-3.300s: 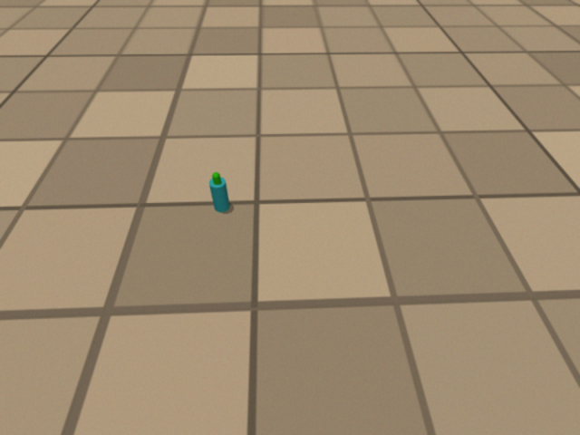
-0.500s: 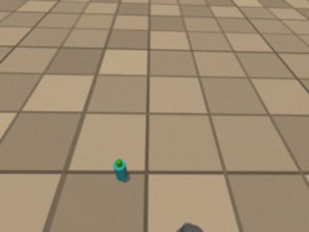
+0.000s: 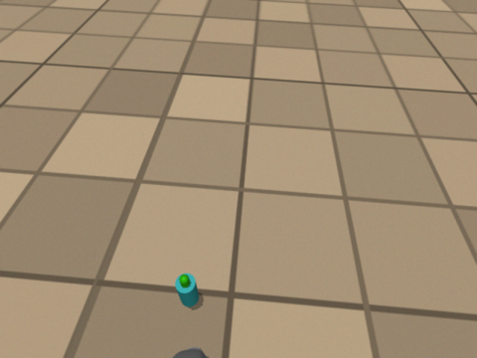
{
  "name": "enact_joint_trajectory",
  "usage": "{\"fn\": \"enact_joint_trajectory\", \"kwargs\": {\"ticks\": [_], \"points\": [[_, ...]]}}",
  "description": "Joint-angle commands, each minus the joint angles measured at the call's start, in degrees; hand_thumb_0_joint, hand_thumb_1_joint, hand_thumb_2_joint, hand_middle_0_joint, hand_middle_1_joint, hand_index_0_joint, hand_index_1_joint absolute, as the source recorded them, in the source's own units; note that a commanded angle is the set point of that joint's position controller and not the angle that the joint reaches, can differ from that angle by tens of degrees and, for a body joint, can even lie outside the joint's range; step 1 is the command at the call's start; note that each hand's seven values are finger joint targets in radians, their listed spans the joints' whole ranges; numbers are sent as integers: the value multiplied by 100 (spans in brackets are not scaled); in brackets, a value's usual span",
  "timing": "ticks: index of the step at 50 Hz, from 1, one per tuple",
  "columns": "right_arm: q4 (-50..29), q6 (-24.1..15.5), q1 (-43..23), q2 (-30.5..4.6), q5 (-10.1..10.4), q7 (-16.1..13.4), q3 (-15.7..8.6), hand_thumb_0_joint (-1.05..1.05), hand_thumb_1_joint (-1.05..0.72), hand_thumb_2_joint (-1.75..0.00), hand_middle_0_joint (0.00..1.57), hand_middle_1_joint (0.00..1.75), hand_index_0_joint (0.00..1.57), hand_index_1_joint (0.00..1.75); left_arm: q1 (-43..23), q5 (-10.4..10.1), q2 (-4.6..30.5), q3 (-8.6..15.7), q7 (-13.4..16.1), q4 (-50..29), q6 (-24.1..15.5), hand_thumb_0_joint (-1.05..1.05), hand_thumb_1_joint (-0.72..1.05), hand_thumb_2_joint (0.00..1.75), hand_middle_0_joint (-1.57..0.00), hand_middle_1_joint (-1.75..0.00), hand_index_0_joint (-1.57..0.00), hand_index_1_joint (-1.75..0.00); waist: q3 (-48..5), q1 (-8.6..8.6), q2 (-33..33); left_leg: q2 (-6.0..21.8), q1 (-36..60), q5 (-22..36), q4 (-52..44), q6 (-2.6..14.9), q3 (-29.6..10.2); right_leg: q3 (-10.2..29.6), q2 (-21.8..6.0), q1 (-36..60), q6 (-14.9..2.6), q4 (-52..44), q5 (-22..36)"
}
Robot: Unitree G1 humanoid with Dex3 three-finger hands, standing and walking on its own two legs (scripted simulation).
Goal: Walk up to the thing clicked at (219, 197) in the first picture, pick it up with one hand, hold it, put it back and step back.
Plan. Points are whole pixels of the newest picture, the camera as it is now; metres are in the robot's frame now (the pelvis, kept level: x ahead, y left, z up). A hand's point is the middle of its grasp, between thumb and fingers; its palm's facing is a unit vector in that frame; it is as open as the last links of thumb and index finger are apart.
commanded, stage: walk up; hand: left
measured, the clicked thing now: (187, 288) +0.46 +0.21 -0.65
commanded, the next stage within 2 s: stand in 2.00 s
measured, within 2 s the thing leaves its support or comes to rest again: neither
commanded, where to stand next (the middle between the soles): +0.12 -0.01 m, yaw +0 degrees
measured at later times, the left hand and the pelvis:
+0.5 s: hand out of the picture +0.10 +0.26 -0.14, palm faces -0.04 -0.90 -0.44, open 7.4 cm; pelvis +0.05 -0.02 +0.00, yaw -1 degrees
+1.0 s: hand (109, 352) +0.16 +0.25 -0.14, palm faces -0.01 -0.95 -0.32, open 7.4 cm; pelvis +0.06 +0.00 +0.02, yaw +0 degrees
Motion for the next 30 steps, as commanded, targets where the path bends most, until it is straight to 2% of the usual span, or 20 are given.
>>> {"fn": "enact_joint_trajectory", "kwargs": {"ticks": [1, 2, 3, 4, 6, 8, 9, 12, 15, 16, 17, 18, 19, 20, 21, 22, 23, 25, 28, 30], "points": [[-196, -203, 1040, -1588, -37, -174, -559, 0, -90, -90, 20, 30, 20, 30, 17, -90, 805, 214, 115, -570, -73, 0, 90, 90, -20, -30, -20, -30, -1062, -593, 1339, 842, 2466, 177, -913, 644, -1415, 67, -191, -1661, -387, 1867, 1327], [-365, -210, 948, -1787, -22, -204, -556, 0, -90, -90, 20, 30, 20, 30, 308, -97, 663, 197, 136, -489, -16, 0, 90, 90, -20, -30, -20, -30, -932, -425, 1432, 1822, 2531, -205, -1509, 1138, -3175, 358, 415, -2434, -224, 2506, -926], [-394, -176, 793, -1911, 155, -186, -617, 0, -90, -90, 20, 30, 20, 30, 413, -55, 1191, 329, 215, -292, 75, 0, 90, 90, -20, -30, -20, -30, -934, -427, 1076, 2207, 2287, -899, -1708, 1661, -3574, 603, 82, -2360, -267, 3134, -1265], [-408, -144, 596, -1771, 171, -191, -603, 0, -90, -90, 20, 30, 20, 30, 257, -2, 1297, 319, 227, -231, 83, 0, 90, 90, -20, -30, -20, -30, -621, -398, 860, 2103, 1865, -986, -1778, 1661, -3412, 778, -36, -2454, -275, 3243, -1156], [-533, -136, 128, -1459, 124, -226, -445, 0, -90, -90, 20, 30, 20, 30, 155, -30, 1268, 353, 179, -98, 108, 0, 90, 90, -20, -30, -20, -30, -202, -236, 700, 1420, 986, -975, -1859, 1115, -2105, 1029, -181, -2034, -270, 2723, -600], [-512, -153, 6, -1401, 116, -228, -399, 0, -90, -90, 20, 30, 20, 30, 401, -33, 1155, 343, 122, 57, 113, 0, 90, 90, -20, -30, -20, -30, -268, -158, 966, 1074, 814, -452, -1690, 990, -1367, 732, -201, -1735, -206, 2304, -183], [-490, -141, 23, -1393, 92, -232, -387, 0, -90, -90, 20, 30, 20, 30, 347, -25, 1068, 328, 114, 101, 120, 0, 90, 90, -20, -30, -20, -30, -293, -200, 1051, 985, 781, -326, -1662, 994, -1259, 659, -177, -1643, -141, 2042, -103], [-530, -78, -78, -1311, 49, -244, -328, 0, -90, -90, 20, 30, 20, 30, 214, -16, 903, 280, 156, 180, 99, 0, 90, 90, -20, -30, -20, -30, -427, -227, 1213, 1002, 814, 238, -1449, 1097, -997, 447, -173, -1369, 4, 1157, 79], [-561, 44, -358, -1271, 51, -227, -273, 0, -90, -90, 20, 30, 20, 30, 137, -5, 874, 309, 230, 334, 58, 0, 90, 90, -20, -30, -20, -30, -495, -159, 1038, 1046, 292, 490, -1008, 1109, -911, 289, 4, -725, 18, 664, 405], [-577, 96, -473, -1268, 74, -219, -257, 0, -90, -90, 20, 30, 20, 30, 213, 5, 857, 322, 250, 417, 49, 0, 90, 90, -20, -30, -20, -30, -565, -76, 948, 1007, 139, 261, -777, 1046, -871, 232, 82, -377, -9, 301, 698], [-595, 149, -614, -1198, 103, -215, -233, 0, -90, -90, 20, 30, 20, 30, 287, 24, 873, 328, 265, 507, 39, 0, 90, 90, -20, -30, -20, -30, -609, 11, 779, 893, -81, -147, -557, 906, -782, 216, 131, -51, -60, -15, 1004], [-590, 196, -624, -1018, 130, -211, -157, 0, -90, -90, 20, 30, 20, 30, 197, 54, 936, 350, 280, 513, 12, 0, 90, 90, -20, -30, -20, -30, -596, 26, 525, 754, -311, -555, -358, 701, -750, 347, 116, 162, -130, -272, 964], [-512, 230, -542, -772, 165, -216, -75, 0, -90, -90, 20, 30, 20, 30, 75, 92, 1030, 357, 302, 480, -14, 0, 90, 90, -20, -30, -20, -30, -494, 37, -11, 556, -498, -1049, 31, 455, -596, 972, -270, 114, -270, -822, 690], [-504, 260, -470, -615, 185, -203, -32, 0, -90, -90, 20, 30, 20, 30, -209, 167, 1362, 394, 317, 354, -80, 0, 90, 90, -20, -30, -20, -30, -339, -139, -850, 11, -616, -1525, 709, 149, -308, 2562, -1265, -339, -614, -1568, 174], [-369, 311, -436, -800, 166, -252, -90, 0, -90, -90, 20, 30, 20, 30, -616, 123, 1687, 419, 312, 294, -71, 0, 90, 90, -20, -30, -20, -30, -171, -156, -1072, -174, -277, -2196, 1334, 54, -349, 3370, -2034, -1146, -1193, -2037, -425], [-190, 324, -370, -1058, 127, -287, -195, 0, -90, -90, 20, 30, 20, 30, -919, 116, 1728, 413, 304, 268, -48, 0, 90, 90, -20, -30, -20, -30, -1, -193, -1068, 14, 85, -2203, 1580, 32, -522, 3353, -2061, -1593, -1388, -1879, -250], [-41, 309, -227, -1077, 160, -269, -186, 0, -90, -90, 20, 30, 20, 30, -1010, 88, 1446, 360, 289, 274, -42, 0, 90, 90, -20, -30, -20, -30, -10, -284, -916, 44, 207, -2126, 1351, 55, -572, 2851, -1744, -1492, -1202, -1731, 29], [139, 255, -295, -958, 203, -239, -143, 0, -90, -90, 20, 30, 20, 30, -1088, 92, 1271, 277, 289, 341, -49, 0, 90, 90, -20, -30, -20, -30, -223, -300, -1078, -55, 288, -1744, 869, 95, -394, 2018, -1276, -1023, -863, -1423, 875], [381, 180, -188, -853, 179, -257, -74, 0, -90, -90, 20, 30, 20, 30, -1140, 46, 1226, 248, 258, 435, -5, 0, 90, 90, -20, -30, -20, -30, -691, -288, -1162, -170, 951, -888, -303, 14, -172, 1567, -1016, -677, -700, -832, 1914], [507, 108, -228, -976, 118, -303, -105, 0, -90, -90, 20, 30, 20, 30, -1176, -10, 1016, 172, 241, 454, 28, 0, 90, 90, -20, -30, -20, -30, -1016, -300, -887, 90, 1540, 116, -694, 87, -509, 1288, -916, -769, -463, -516, 2318]]}}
